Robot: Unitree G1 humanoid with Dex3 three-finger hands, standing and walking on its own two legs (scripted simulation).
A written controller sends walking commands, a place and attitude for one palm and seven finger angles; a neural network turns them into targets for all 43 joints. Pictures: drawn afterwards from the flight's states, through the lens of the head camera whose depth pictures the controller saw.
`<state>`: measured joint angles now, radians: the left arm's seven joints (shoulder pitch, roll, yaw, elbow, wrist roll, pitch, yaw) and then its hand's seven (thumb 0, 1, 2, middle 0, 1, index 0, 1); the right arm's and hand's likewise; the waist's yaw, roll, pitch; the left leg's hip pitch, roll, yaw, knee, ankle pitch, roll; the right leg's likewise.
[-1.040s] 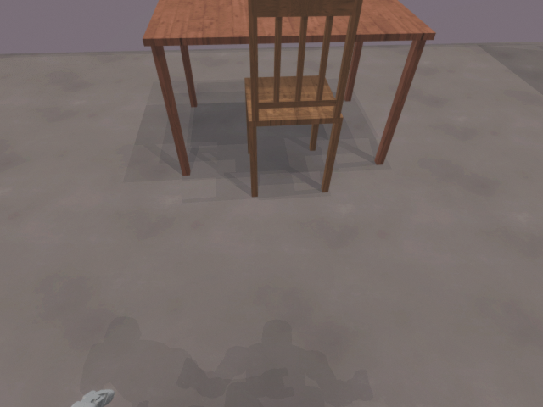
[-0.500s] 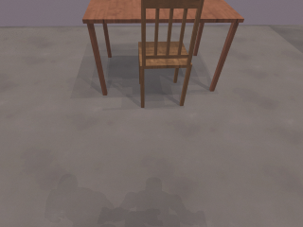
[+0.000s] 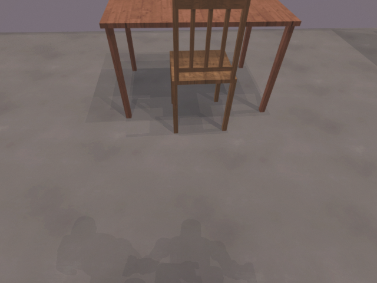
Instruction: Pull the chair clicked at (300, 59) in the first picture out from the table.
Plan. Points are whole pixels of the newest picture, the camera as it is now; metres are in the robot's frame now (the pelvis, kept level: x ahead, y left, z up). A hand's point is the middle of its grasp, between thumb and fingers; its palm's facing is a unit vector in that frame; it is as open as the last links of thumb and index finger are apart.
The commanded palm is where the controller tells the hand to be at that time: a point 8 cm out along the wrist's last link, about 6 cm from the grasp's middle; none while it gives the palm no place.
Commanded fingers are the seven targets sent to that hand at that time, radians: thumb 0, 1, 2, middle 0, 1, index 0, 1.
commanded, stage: look at it before walking up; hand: left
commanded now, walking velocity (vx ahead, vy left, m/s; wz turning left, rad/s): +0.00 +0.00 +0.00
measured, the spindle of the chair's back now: (208, 40) +1.30 -0.03 -0.07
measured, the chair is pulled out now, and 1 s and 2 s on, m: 0.00 0.00 0.00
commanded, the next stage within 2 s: walk to a spot facing it in 0.40 s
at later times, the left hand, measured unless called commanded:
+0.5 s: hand out of the picture +0.09 +0.24 -0.16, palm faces -0.03 -0.94 -0.33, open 7.3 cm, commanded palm none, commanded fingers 0.00 0.90 0.90 -0.20 -0.30 -0.20 -0.30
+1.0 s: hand out of the picture +0.15 +0.14 -0.18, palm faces -0.14 -0.97 -0.22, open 7.3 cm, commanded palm none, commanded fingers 0.00 0.90 0.90 -0.20 -0.30 -0.20 -0.30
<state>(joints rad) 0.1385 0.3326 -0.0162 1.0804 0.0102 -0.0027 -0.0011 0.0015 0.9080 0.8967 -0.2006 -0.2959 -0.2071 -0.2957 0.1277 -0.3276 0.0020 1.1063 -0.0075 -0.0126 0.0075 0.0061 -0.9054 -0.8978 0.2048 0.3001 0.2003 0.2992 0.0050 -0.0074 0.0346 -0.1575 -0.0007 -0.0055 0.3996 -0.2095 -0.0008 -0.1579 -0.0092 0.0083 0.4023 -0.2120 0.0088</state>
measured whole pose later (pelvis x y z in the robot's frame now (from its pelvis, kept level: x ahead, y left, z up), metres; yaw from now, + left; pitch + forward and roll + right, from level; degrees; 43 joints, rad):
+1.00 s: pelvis +0.09 -0.05 -0.02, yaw -12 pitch -2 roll -1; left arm 0.31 0.20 0.04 0.98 0.01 -0.04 -0.02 0.00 0.91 0.90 -0.20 -0.30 -0.21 -0.30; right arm 0.31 -0.24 -0.04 1.10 -0.02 0.01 0.01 0.01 -0.91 -0.90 0.20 0.30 0.20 0.30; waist 0.03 0.03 0.08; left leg -0.33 0.11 0.07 1.11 -0.48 -0.02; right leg -0.29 0.03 -0.08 0.66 -0.34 -0.06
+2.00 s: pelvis +0.48 -0.13 -0.03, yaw -45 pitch +0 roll -2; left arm 0.06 0.17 0.05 0.91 0.03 0.00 -0.05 0.00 0.91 0.90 -0.19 -0.29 -0.20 -0.29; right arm 0.53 -0.11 -0.02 1.10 -0.02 -0.05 -0.01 0.01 -0.91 -0.90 0.20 0.30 0.20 0.30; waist -0.07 -0.01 0.11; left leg 0.07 0.16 0.46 0.58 -0.53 -0.04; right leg -0.46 0.00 -0.19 0.63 -0.23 -0.08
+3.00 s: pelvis +0.67 -0.31 -0.02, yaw -77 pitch -1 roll +0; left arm 0.10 0.19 0.04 0.89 0.02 0.00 0.02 0.00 0.91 0.90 -0.20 -0.30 -0.20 -0.30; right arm 0.27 -0.25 -0.06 0.98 -0.02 0.05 -0.02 0.01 -0.91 -0.90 0.20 0.30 0.19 0.30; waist -0.05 0.06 0.09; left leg -0.45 0.14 0.08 1.16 -0.47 -0.06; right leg -0.33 -0.02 -0.11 0.60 -0.26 -0.04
